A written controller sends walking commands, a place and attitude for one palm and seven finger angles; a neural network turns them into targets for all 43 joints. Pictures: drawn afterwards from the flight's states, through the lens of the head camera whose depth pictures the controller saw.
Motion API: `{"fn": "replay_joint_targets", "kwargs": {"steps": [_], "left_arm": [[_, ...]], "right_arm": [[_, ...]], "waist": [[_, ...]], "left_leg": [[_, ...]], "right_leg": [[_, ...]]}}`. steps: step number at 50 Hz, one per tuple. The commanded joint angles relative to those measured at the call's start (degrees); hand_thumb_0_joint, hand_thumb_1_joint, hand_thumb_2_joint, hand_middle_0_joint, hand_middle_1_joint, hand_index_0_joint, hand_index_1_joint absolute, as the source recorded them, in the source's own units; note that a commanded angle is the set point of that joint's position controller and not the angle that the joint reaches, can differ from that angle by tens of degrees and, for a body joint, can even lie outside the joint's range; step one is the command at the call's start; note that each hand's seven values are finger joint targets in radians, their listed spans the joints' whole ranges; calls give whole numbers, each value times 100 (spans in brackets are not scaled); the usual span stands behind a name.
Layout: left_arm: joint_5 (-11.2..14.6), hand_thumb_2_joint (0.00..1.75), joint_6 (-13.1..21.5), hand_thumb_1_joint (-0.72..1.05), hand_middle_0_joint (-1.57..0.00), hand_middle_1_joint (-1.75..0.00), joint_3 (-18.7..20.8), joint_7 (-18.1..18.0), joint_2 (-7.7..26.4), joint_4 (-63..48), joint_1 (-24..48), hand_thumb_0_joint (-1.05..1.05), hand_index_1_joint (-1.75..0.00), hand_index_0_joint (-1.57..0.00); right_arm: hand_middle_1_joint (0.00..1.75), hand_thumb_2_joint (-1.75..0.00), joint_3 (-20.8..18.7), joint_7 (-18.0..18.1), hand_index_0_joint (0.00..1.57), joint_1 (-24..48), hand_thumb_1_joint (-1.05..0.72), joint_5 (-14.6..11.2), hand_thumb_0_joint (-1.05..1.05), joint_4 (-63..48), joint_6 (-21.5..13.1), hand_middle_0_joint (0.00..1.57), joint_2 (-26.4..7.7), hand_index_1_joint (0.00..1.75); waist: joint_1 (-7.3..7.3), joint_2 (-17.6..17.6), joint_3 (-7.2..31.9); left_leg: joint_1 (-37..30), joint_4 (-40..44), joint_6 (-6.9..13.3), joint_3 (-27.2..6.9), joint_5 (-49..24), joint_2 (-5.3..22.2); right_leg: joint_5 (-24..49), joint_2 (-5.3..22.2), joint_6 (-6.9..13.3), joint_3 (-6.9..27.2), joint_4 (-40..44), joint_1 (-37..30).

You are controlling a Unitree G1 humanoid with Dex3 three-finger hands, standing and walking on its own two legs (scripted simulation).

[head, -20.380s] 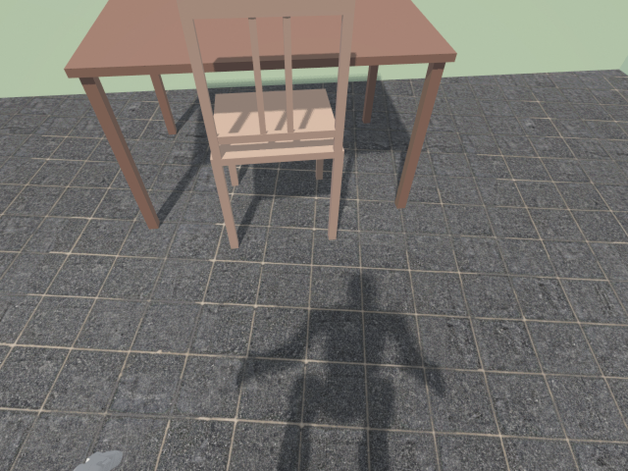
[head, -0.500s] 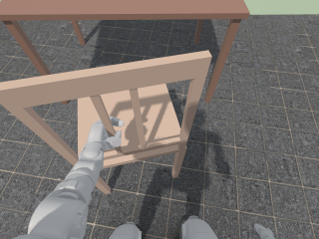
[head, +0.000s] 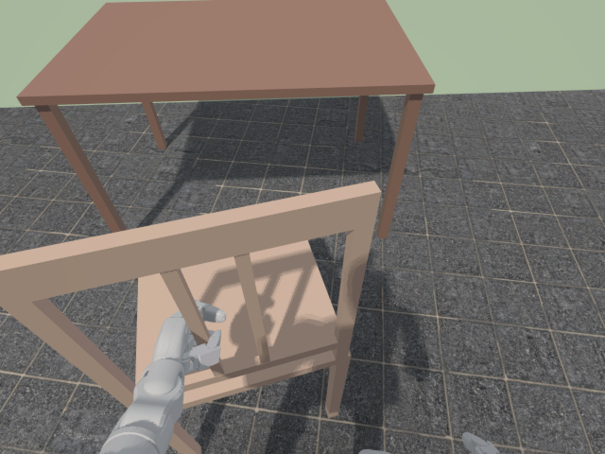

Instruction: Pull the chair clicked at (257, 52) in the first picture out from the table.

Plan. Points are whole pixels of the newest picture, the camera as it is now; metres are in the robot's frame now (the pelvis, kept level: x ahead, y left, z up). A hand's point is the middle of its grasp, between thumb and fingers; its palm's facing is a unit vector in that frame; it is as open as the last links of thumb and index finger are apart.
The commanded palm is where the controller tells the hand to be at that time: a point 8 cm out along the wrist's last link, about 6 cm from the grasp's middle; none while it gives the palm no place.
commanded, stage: stop walking, hand still on the chair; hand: left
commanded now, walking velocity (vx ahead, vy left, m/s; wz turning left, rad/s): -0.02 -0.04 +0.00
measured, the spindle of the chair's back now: (199, 329) +0.30 +0.17 -0.04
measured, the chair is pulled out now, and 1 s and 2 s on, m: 0.61 0.63 0.63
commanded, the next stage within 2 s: open the thumb and straighten the fingers in 0.78 s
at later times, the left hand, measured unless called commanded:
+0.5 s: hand (211, 363) +0.26 +0.14 -0.06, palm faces +0.04 -0.98 -0.21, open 5.4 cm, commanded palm +0.24 +0.19 -0.04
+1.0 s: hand (210, 358) +0.27 +0.15 -0.06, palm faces +0.05 -0.99 -0.16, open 5.7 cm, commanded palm +0.24 +0.19 -0.04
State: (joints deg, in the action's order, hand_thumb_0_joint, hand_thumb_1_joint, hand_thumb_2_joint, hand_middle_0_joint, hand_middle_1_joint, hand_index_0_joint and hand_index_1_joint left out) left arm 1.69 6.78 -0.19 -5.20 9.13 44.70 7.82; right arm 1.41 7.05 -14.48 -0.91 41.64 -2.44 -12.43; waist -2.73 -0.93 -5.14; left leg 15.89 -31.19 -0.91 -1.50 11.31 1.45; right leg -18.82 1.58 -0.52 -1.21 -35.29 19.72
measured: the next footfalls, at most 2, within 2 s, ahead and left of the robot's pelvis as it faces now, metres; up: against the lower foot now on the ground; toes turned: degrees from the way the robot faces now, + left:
none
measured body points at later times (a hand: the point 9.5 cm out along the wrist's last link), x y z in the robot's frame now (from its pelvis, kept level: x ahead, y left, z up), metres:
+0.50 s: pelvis +0.05 +0.00 +0.01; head +0.04 -0.01 +0.46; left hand +0.25 +0.20 -0.04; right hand +0.18 -0.25 -0.09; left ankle +0.07 +0.15 -0.73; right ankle +0.10 -0.12 -0.73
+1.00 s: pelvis +0.07 +0.00 +0.01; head +0.08 -0.01 +0.46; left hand +0.26 +0.20 -0.04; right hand +0.23 -0.24 -0.08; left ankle +0.07 +0.15 -0.73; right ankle +0.10 -0.12 -0.73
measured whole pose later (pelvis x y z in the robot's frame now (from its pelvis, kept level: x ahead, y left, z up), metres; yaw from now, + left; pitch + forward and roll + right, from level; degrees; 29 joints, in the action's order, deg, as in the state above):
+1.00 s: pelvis +0.07 +0.00 +0.01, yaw +1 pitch +2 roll +0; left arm 2.5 3.1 -4.1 -4.5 8.4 21.3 -15.1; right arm 1.1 3.6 -12.0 -2.5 36.7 -5.5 -12.8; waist -1.3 -0.9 1.4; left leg 15.9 -28.7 -2.1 -2.6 14.4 0.9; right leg -12.8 1.7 -0.4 -1.6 -29.6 18.3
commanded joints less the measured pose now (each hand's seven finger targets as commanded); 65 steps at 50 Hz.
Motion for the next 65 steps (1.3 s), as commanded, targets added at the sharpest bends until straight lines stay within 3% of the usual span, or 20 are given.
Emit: {"fn": "replay_joint_targets", "kwargs": {"steps": [1,4,5,6,7,9,12,15,17,24,26,29,44,45,46,48,49,55,56,65], "left_arm": [[-115,90,485,90,-50,-145,69,46,735,-1524,1356,0,-145,-50],[-169,90,467,90,-50,-145,133,-16,803,-1651,1275,0,-145,-50],[-180,90,437,90,-50,-145,220,-56,882,-1792,1234,0,-145,-50],[-174,90,394,90,-50,-145,181,-80,855,-1779,967,0,-145,-50],[-194,90,363,90,-50,-145,235,-110,845,-1678,786,0,-145,-50],[-174,90,351,90,-50,-145,262,-134,831,-1778,636,0,-145,-50],[-158,90,381,90,-50,-145,215,-151,753,-2018,279,0,-145,-50],[-156,90,371,90,-50,-145,100,-145,672,-2214,75,0,-145,-50],[-167,90,343,90,-50,-145,87,-153,679,-2238,-158,0,-145,-50],[-159,90,332,90,-50,-145,-7,-145,607,-2507,-709,0,-145,-50],[-136,90,312,90,-50,-145,-32,-134,655,-2591,-858,0,-145,-50],[-141,90,291,90,-50,-145,-43,-130,596,-2627,-1029,0,-145,-50],[-104,90,178,90,-50,-145,-25,-144,593,-2999,-1601,0,-145,-50],[109,84,-96,78,-50,-145,-600,39,-99,-2601,-1898,0,-145,-50],[149,78,-164,66,-50,-145,-589,110,-54,-2786,-1914,0,-145,-50],[135,67,-64,42,-50,-145,-94,167,558,-3748,-1797,0,-145,-50],[87,61,-73,30,-50,-145,-281,212,393,-4052,-1867,0,-145,-50],[52,26,-515,-43,-47,-138,-336,185,285,-4616,-2730,0,-138,-47],[66,20,-601,-55,-45,-130,44,118,701,-4613,-2375,0,-130,-45],[15,20,-1060,-55,-22,-65,-322,151,269,-5523,-3003,0,-65,-22]], "right_arm": [[30,-90,-191,25,20,413,-90,18,0,-706,-259,20,-756,30],[30,-90,-185,24,20,359,-90,72,0,-619,-372,20,-639,30],[30,-90,-188,25,20,345,-90,97,0,-561,-415,20,-642,30],[30,-90,-205,27,20,357,-90,93,0,-481,-451,20,-674,30],[30,-90,-159,5,20,341,-90,116,0,-471,-473,20,-608,30],[30,-90,-155,8,20,406,-90,98,0,-517,-466,20,-626,30],[30,-90,-131,24,20,594,-90,100,0,-627,-497,20,-617,30],[30,-90,-134,19,20,654,-90,50,0,-800,-454,20,-631,30],[30,-90,-128,36,20,662,-90,61,0,-816,-461,20,-638,30],[30,-90,-140,4,20,668,-90,84,0,-923,-501,20,-660,30],[30,-90,-143,8,20,675,-90,83,0,-910,-521,20,-688,30],[30,-90,-137,5,20,686,-90,103,0,-941,-499,20,-670,30],[30,-90,-120,12,20,779,-90,118,0,-1091,-339,20,-609,30],[30,-90,-279,-178,20,664,-90,-199,0,-1162,-436,20,-793,30],[30,-90,-296,-262,20,691,-90,-214,0,-1241,-500,20,-821,30],[30,-90,-354,-347,20,793,-90,-198,0,-1408,-695,20,-761,30],[30,-90,-324,-365,20,808,-90,-170,0,-1511,-814,20,-699,30],[30,-90,-342,-380,20,737,-90,-137,0,-1770,-1164,20,-728,30],[30,-90,-353,-338,20,684,-90,-135,0,-1706,-1154,20,-785,30],[30,-90,-357,-207,20,433,-90,-98,0,-1977,-1321,20,-739,30]], "waist": [[175,-531,952],[114,740,1087],[85,804,1186],[69,473,1104],[67,499,1153],[78,887,1162],[118,180,1027],[178,238,928],[177,-65,783],[218,50,1186],[202,-180,1209],[220,16,1330],[232,233,1135],[-97,675,1069],[1,683,1112],[159,205,1423],[157,-21,1515],[214,-51,1538],[166,47,1467],[114,212,1904]], "left_leg": [[792,1234,496,-572,2283,531],[-461,-53,160,-21,1272,-11],[-724,-293,121,15,1094,-77],[-933,-384,117,25,1063,-102],[-955,-275,124,-10,1071,-69],[-872,-149,142,-88,874,-9],[-699,586,210,-369,772,248],[-326,956,246,-417,974,334],[-269,1103,251,-400,1004,329],[-586,1052,162,-292,-211,338],[-645,1060,134,-260,-477,343],[-739,1024,108,-239,-767,338],[-719,1078,93,-203,-625,262],[-132,823,66,100,-95,120],[134,709,66,78,32,83],[309,470,101,161,300,-14],[378,358,104,170,244,-56],[899,-182,87,129,243,-86],[1026,-258,100,99,276,-98],[1188,-843,134,58,-84,-131]], "right_leg": [[-259,37,5,194,926,-1327],[-1368,747,294,1197,2120,-10],[-1469,948,398,1243,2248,226],[-1511,985,430,1211,2327,523],[-1584,953,386,1091,2255,553],[-1409,884,343,947,2122,400],[-950,575,183,653,1785,130],[-964,451,103,629,1787,-242],[-773,370,81,525,1762,-253],[609,340,107,366,1616,-777],[968,338,102,294,1569,-845],[1385,315,115,308,1493,-955],[1239,317,87,232,1722,-881],[973,155,54,-205,1162,-719],[944,152,77,-237,1040,-689],[661,129,91,-115,824,-519],[677,113,107,-128,705,-437],[622,52,103,-210,153,106],[605,42,105,-175,128,174],[912,20,64,-306,-446,578]]}}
